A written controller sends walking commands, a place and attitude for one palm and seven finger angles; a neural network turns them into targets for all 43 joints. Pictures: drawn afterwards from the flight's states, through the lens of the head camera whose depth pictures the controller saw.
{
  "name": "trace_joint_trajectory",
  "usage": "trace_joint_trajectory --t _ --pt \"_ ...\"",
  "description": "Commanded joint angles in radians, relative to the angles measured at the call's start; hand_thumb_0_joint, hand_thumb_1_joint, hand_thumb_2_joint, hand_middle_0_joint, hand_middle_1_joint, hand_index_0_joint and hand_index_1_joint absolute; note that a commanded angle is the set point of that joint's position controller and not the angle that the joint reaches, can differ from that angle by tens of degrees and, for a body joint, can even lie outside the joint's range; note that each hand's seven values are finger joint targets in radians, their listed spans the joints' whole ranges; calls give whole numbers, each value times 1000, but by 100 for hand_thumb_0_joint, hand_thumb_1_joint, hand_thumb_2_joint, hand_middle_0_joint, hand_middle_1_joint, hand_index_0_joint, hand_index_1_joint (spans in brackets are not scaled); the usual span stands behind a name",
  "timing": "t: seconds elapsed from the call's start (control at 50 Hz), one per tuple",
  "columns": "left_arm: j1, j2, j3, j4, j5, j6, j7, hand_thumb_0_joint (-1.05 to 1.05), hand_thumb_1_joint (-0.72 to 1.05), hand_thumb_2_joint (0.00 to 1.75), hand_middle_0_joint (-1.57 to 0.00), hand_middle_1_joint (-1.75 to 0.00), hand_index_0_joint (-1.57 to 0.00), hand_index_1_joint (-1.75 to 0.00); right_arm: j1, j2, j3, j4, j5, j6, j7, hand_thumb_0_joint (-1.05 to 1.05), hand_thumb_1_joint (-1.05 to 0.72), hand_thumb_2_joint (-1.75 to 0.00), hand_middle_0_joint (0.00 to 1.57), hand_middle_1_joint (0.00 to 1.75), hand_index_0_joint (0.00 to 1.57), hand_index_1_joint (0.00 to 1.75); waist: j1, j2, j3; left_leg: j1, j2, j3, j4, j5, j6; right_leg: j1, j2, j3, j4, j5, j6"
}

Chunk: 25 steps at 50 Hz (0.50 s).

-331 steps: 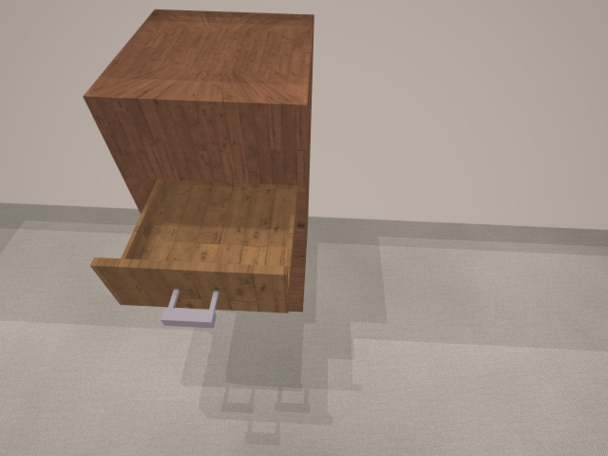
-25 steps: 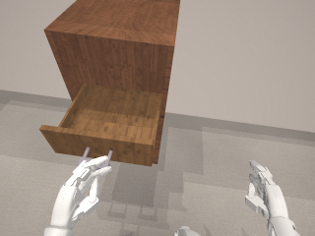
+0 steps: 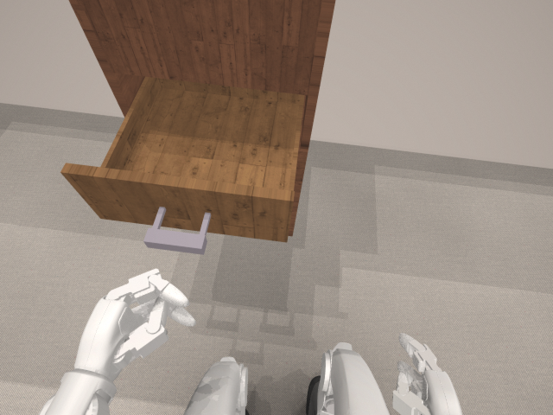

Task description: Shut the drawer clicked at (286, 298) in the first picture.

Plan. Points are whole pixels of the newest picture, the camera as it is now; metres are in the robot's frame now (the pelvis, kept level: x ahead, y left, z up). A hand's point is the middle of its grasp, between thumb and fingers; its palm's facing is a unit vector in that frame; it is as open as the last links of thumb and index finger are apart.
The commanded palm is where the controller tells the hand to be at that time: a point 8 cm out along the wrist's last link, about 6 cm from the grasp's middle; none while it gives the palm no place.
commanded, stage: raise the hand and make a fist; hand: left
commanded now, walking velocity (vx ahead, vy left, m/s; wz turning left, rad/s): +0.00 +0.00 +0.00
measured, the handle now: (180, 228) +0.42 +0.19 -0.09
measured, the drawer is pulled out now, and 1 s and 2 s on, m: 0.25 0.25 0.25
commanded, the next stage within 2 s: bring the fist close to the handle in 1.02 s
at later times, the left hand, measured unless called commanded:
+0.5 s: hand (151, 327) +0.23 +0.17 +0.03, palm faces -0.07 -1.00 -0.05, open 3.2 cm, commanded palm +0.21 +0.22 +0.02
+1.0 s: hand (151, 328) +0.23 +0.17 +0.01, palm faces -0.10 -0.99 -0.05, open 3.3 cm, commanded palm +0.21 +0.23 +0.02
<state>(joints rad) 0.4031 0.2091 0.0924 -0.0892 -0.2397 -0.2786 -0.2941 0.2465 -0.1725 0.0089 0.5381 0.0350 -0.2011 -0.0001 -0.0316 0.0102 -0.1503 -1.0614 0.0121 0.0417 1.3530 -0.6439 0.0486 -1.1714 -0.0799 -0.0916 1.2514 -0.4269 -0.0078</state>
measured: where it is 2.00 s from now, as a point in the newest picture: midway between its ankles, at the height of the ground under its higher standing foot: outside the picture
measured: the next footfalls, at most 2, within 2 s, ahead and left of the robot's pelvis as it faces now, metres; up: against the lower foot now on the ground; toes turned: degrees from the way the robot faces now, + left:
none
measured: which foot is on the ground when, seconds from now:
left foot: down 0.00-1.00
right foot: down 0.00-1.00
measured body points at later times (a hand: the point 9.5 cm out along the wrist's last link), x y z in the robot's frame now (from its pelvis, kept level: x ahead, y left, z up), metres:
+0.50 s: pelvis +0.01 -0.01 +0.00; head +0.10 +0.02 +0.44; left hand +0.23 +0.22 +0.04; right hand +0.24 -0.22 -0.06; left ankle +0.00 +0.09 -0.61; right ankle +0.09 -0.13 -0.61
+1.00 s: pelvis +0.01 -0.01 -0.01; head +0.12 +0.01 +0.42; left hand +0.23 +0.23 +0.02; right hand +0.22 -0.25 -0.09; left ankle +0.00 +0.09 -0.61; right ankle +0.09 -0.13 -0.61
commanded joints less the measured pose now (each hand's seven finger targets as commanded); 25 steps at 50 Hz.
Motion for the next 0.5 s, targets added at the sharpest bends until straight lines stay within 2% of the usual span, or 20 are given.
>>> trace_joint_trajectory --t 0.0,0.04,0.06,0.08,0.1,0.14,0.16,0.18,0.2,0.26,0.3,0.34,0.36,0.4,0.46,0.48 --pt "102 41 41 -247 17 -196 133 0 90 90 -110 -127 -110 -127 -128 -158 -76 -202 -17 -74 -1 0 -90 -90 20 30 20 30 55 23 -273 70 -16 -115 -275 309 -58 267 60 -8 -81 -15 -33" --pt "32 22 -46 -216 58 -245 136 0 90 90 -114 -132 -114 -132 -117 -182 -68 -197 -19 -78 1 0 -90 -90 20 30 20 30 -5 26 -185 24 -17 -124 -264 152 -46 173 54 -2 -92 -116 -29" --pt "-1 15 -80 -197 75 -258 127 0 90 90 -116 -134 -116 -134 -113 -190 -64 -194 -19 -78 -3 0 -90 -90 20 30 20 30 -32 5 -145 2 -14 -137 -261 97 -40 141 54 1 -96 -140 -29" --pt "-3 32 -83 -175 85 -270 112 0 90 90 -118 -136 -118 -136 -103 -204 -67 -191 -16 -82 -7 0 -90 -90 20 30 20 30 -36 9 -146 -5 -16 -139 -253 53 -38 126 53 11 -102 -165 -29" --pt "20 29 -99 -162 85 -270 95 0 90 90 -120 -138 -120 -138 -90 -209 -65 -204 -13 -85 -10 0 -90 -90 20 30 20 30 -37 10 -152 -10 -18 -143 -252 39 -35 132 51 15 -106 -169 -29" --pt "-12 93 -58 -175 77 -264 66 0 90 90 -124 -143 -124 -143 -75 -226 -67 -213 -7 -89 -21 0 -90 -90 20 30 20 30 -29 29 -214 1 -21 -147 -244 43 -34 155 51 33 -108 -160 -29" --pt "-21 135 -24 -172 76 -251 58 0 90 90 -126 -145 -126 -145 -75 -229 -68 -217 -7 -83 -27 0 -90 -90 20 30 20 30 -20 27 -231 5 -22 -142 -241 62 -32 167 54 35 -105 -148 -30" --pt "-36 152 3 -196 69 -246 54 0 90 90 -128 -147 -128 -147 -68 -231 -66 -226 -6 -78 -31 0 -90 -90 20 30 20 30 -6 53 -268 31 -22 -145 -248 95 -36 185 55 34 -97 -126 -32" --pt "-36 152 13 -214 60 -239 57 0 90 90 -130 -149 -130 -149 -71 -228 -66 -235 -5 -74 -33 0 -90 -90 20 30 20 30 5 81 -278 53 -23 -146 -256 118 -42 189 56 32 -95 -109 -32" --pt "-51 166 68 -254 32 -218 82 0 90 90 -136 -156 -136 -156 -66 -214 -63 -239 -6 -55 -35 0 -90 -90 20 30 20 30 28 116 -326 102 -24 -139 -257 255 -56 238 63 18 -83 -23 -37" --pt "1 127 59 -254 17 -207 92 0 90 90 -140 -160 -140 -160 -69 -204 -63 -245 -8 -46 -26 0 -90 -90 20 30 20 30 35 117 -345 127 -24 -128 -247 350 -61 267 63 12 -89 35 -36" --pt "13 100 40 -209 13 -189 86 0 90 90 -140 -160 -140 -160 -66 -198 -62 -242 -7 -34 -19 0 -90 -90 20 30 20 30 14 62 -329 99 -25 -116 -225 362 -51 284 66 13 -103 67 -30" --pt "42 95 36 -161 21 -179 73 0 90 90 -140 -160 -140 -160 -71 -196 -62 -235 -7 -27 -20 0 -90 -90 20 30 20 30 14 51 -320 87 -24 -112 -215 381 -46 287 69 14 -99 84 -33" --pt "40 77 -8 -131 34 -165 41 0 90 90 -140 -160 -140 -160 -82 -202 -62 -242 -5 -21 -15 0 -90 -90 20 30 20 30 -5 25 -281 57 -25 -106 -206 337 -42 270 67 16 -105 70 -28" --pt "18 102 -2 -82 38 -153 -5 0 90 90 -140 -160 -140 -160 -96 -207 -61 -243 -1 -18 -21 0 -90 -90 20 30 20 30 -19 -18 -231 0 -28 -102 -193 264 -31 253 68 28 -116 23 -27" --pt "-16 115 9 -87 37 -158 -16 0 90 90 -140 -160 -140 -160 -94 -211 -59 -244 0 -19 -22 0 -90 -90 20 30 20 30 -21 -5 -232 -6 -31 -99 -188 246 -31 251 65 35 -119 8 -26"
